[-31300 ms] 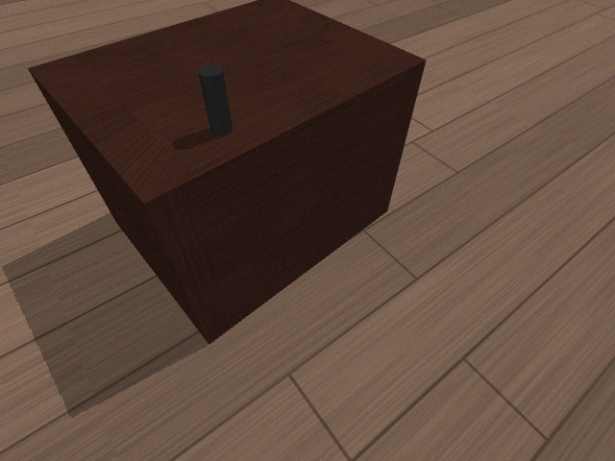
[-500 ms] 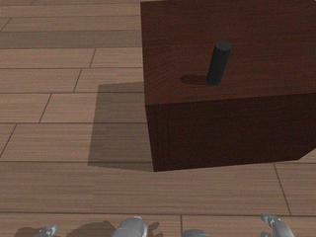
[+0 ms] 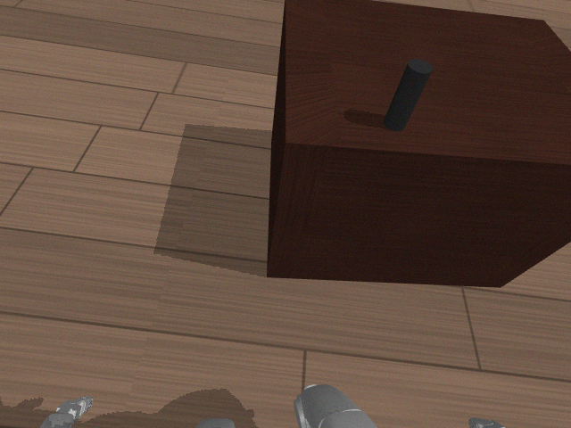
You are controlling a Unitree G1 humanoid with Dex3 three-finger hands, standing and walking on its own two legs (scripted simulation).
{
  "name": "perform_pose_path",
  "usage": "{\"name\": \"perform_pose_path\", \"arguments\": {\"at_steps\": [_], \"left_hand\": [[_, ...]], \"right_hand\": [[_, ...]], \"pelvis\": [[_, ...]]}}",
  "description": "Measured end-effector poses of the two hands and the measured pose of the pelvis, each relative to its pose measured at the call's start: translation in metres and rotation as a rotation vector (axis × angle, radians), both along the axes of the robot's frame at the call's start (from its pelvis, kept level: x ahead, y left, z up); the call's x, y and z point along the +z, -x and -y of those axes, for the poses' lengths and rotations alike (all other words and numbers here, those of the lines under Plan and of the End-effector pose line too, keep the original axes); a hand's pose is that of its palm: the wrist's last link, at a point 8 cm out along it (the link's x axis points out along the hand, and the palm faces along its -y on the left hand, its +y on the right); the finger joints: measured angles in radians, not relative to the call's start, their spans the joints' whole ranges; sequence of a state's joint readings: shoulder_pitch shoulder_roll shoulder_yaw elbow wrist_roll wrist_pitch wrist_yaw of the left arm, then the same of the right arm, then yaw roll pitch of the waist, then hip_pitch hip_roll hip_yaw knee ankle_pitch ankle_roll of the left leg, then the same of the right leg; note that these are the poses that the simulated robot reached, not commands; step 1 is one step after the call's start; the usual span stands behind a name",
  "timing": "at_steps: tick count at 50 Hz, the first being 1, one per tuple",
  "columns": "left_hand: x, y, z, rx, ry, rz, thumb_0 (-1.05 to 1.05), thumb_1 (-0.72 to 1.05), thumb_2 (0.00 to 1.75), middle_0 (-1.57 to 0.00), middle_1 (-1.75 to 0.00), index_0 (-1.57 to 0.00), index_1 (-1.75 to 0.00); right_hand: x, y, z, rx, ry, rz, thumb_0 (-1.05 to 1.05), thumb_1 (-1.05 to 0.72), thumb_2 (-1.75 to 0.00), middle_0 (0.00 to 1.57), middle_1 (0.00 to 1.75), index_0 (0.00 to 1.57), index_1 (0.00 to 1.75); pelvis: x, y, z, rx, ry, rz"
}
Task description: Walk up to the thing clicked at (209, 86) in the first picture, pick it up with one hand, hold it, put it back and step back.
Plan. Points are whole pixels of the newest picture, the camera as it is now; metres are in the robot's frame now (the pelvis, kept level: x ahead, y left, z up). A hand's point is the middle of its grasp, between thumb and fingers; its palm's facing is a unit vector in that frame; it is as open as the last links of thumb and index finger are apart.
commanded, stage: step back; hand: right
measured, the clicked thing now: (406, 97) +0.75 -0.27 +0.01
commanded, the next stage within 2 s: stand in 1.96 s
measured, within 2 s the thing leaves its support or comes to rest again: neither
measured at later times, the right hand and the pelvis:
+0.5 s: hand out of the picture -0.09 -0.33 -0.16, palm faces +0.00 +0.92 -0.38, open 7.4 cm; pelvis -0.17 -0.05 +0.00, yaw -3 degrees
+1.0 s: hand out of the picture -0.20 -0.36 -0.15, palm faces -0.01 +0.91 -0.42, open 7.4 cm; pelvis -0.33 -0.08 -0.02, yaw -3 degrees
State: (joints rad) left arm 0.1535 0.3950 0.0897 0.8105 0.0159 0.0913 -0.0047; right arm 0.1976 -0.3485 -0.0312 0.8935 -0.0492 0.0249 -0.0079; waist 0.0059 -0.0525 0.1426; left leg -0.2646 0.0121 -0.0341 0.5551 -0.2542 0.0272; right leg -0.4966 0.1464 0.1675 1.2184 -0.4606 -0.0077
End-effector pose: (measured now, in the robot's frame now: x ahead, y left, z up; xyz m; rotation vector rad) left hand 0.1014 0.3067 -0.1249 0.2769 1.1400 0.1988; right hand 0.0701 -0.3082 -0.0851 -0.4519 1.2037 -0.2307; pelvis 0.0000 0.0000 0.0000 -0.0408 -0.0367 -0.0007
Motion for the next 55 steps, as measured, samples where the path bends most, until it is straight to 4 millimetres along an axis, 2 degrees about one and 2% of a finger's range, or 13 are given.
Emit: {"name": "perform_pose_path", "arguments": {"at_steps": [5, 10, 14, 19, 22, 27, 32, 35, 39, 44, 49, 52, 55], "left_hand": [[-0.003, 0.056, -0.007, 0.001, -0.034, -0.078, 0.01, 0.90, 0.90, -0.20, -0.30, -0.20, -0.30], [-0.008, 0.102, 0.003, -0.035, -0.064, -0.145, 0.01, 0.91, 0.90, -0.20, -0.30, -0.20, -0.30], [-0.007, 0.134, 0.022, -0.053, -0.083, -0.138, 0.01, 0.91, 0.90, -0.20, -0.30, -0.20, -0.30], [0.016, 0.176, 0.043, -0.036, -0.086, -0.107, 0.01, 0.90, 0.90, -0.20, -0.30, -0.20, -0.30], [0.029, 0.189, 0.047, -0.026, -0.101, -0.094, 0.01, 0.90, 0.90, -0.20, -0.30, -0.20, -0.30], [0.033, 0.188, 0.047, -0.042, -0.128, -0.010, 0.01, 0.90, 0.90, -0.20, -0.30, -0.21, -0.30], [0.016, 0.195, 0.042, -0.035, -0.107, 0.090, 0.01, 0.90, 0.90, -0.20, -0.30, -0.20, -0.30], [0.004, 0.213, 0.045, -0.023, -0.068, 0.087, 0.01, 0.90, 0.90, -0.20, -0.30, -0.20, -0.30], [0.005, 0.246, 0.057, -0.014, -0.019, 0.043, 0.01, 0.90, 0.90, -0.20, -0.30, -0.20, -0.30], [0.003, 0.297, 0.065, -0.010, -0.018, 0.002, 0.01, 0.90, 0.90, -0.20, -0.30, -0.20, -0.30], [-0.004, 0.354, 0.076, -0.034, -0.063, -0.070, 0.01, 0.90, 0.90, -0.20, -0.30, -0.20, -0.30], [0.002, 0.389, 0.085, -0.022, -0.073, -0.108, 0.01, 0.90, 0.90, -0.20, -0.30, -0.20, -0.30], [0.010, 0.412, 0.086, 0.001, -0.085, -0.128, 0.01, 0.90, 0.90, -0.20, -0.30, -0.20, -0.30]], "right_hand": [[0.006, 0.004, 0.005, 0.013, 0.004, 0.076, 0.01, -0.90, -0.90, 0.21, 0.30, 0.21, 0.30], [-0.003, 0.021, 0.019, 0.020, -0.015, 0.156, 0.01, -0.90, -0.90, 0.21, 0.30, 0.21, 0.30], [-0.023, 0.048, 0.040, 0.004, -0.044, 0.188, 0.01, -0.90, -0.90, 0.21, 0.30, 0.21, 0.30], [-0.032, 0.100, 0.052, -0.047, -0.084, 0.138, 0.01, -0.90, -0.90, 0.21, 0.30, 0.21, 0.30], [-0.032, 0.134, 0.056, -0.056, -0.094, 0.096, 0.01, -0.90, -0.90, 0.21, 0.30, 0.21, 0.30], [-0.039, 0.192, 0.061, -0.046, -0.071, -0.005, 0.01, -0.90, -0.90, 0.21, 0.30, 0.21, 0.30], [-0.045, 0.235, 0.053, -0.002, -0.044, -0.075, 0.01, -0.90, -0.90, 0.21, 0.30, 0.20, 0.30], [-0.039, 0.254, 0.044, 0.000, -0.049, -0.069, 0.01, -0.90, -0.90, 0.21, 0.30, 0.21, 0.30], [-0.023, 0.269, 0.047, 0.015, -0.035, -0.028, 0.01, -0.90, -0.90, 0.21, 0.30, 0.21, 0.30], [-0.009, 0.268, 0.062, 0.040, -0.019, 0.067, 0.01, -0.90, -0.90, 0.21, 0.30, 0.21, 0.30], [-0.019, 0.273, 0.086, 0.034, -0.039, 0.165, 0.01, -0.90, -0.90, 0.21, 0.30, 0.21, 0.30], [-0.026, 0.290, 0.092, 0.007, -0.058, 0.162, 0.01, -0.90, -0.90, 0.21, 0.30, 0.21, 0.30], [-0.030, 0.313, 0.092, -0.018, -0.094, 0.119, 0.01, -0.90, -0.90, 0.21, 0.30, 0.20, 0.30]], "pelvis": [[0.000, 0.033, 0.005, -0.032, -0.006, -0.014], [-0.010, 0.072, 0.017, -0.075, -0.024, -0.001], [-0.021, 0.107, 0.031, -0.095, -0.019, 0.020], [-0.012, 0.137, 0.045, -0.086, -0.067, 0.025], [-0.004, 0.151, 0.048, -0.070, -0.089, 0.006], [-0.006, 0.182, 0.051, -0.021, -0.070, -0.018], [-0.020, 0.221, 0.049, 0.044, -0.054, -0.009], [-0.019, 0.243, 0.049, 0.030, -0.093, 0.019], [-0.009, 0.265, 0.051, 0.037, -0.028, 0.012], [-0.006, 0.296, 0.063, 0.003, -0.025, -0.016], [-0.018, 0.328, 0.079, -0.053, -0.026, -0.006], [-0.015, 0.338, 0.084, -0.042, 0.001, 0.013], [-0.010, 0.341, 0.087, -0.059, -0.037, 0.010]]}}
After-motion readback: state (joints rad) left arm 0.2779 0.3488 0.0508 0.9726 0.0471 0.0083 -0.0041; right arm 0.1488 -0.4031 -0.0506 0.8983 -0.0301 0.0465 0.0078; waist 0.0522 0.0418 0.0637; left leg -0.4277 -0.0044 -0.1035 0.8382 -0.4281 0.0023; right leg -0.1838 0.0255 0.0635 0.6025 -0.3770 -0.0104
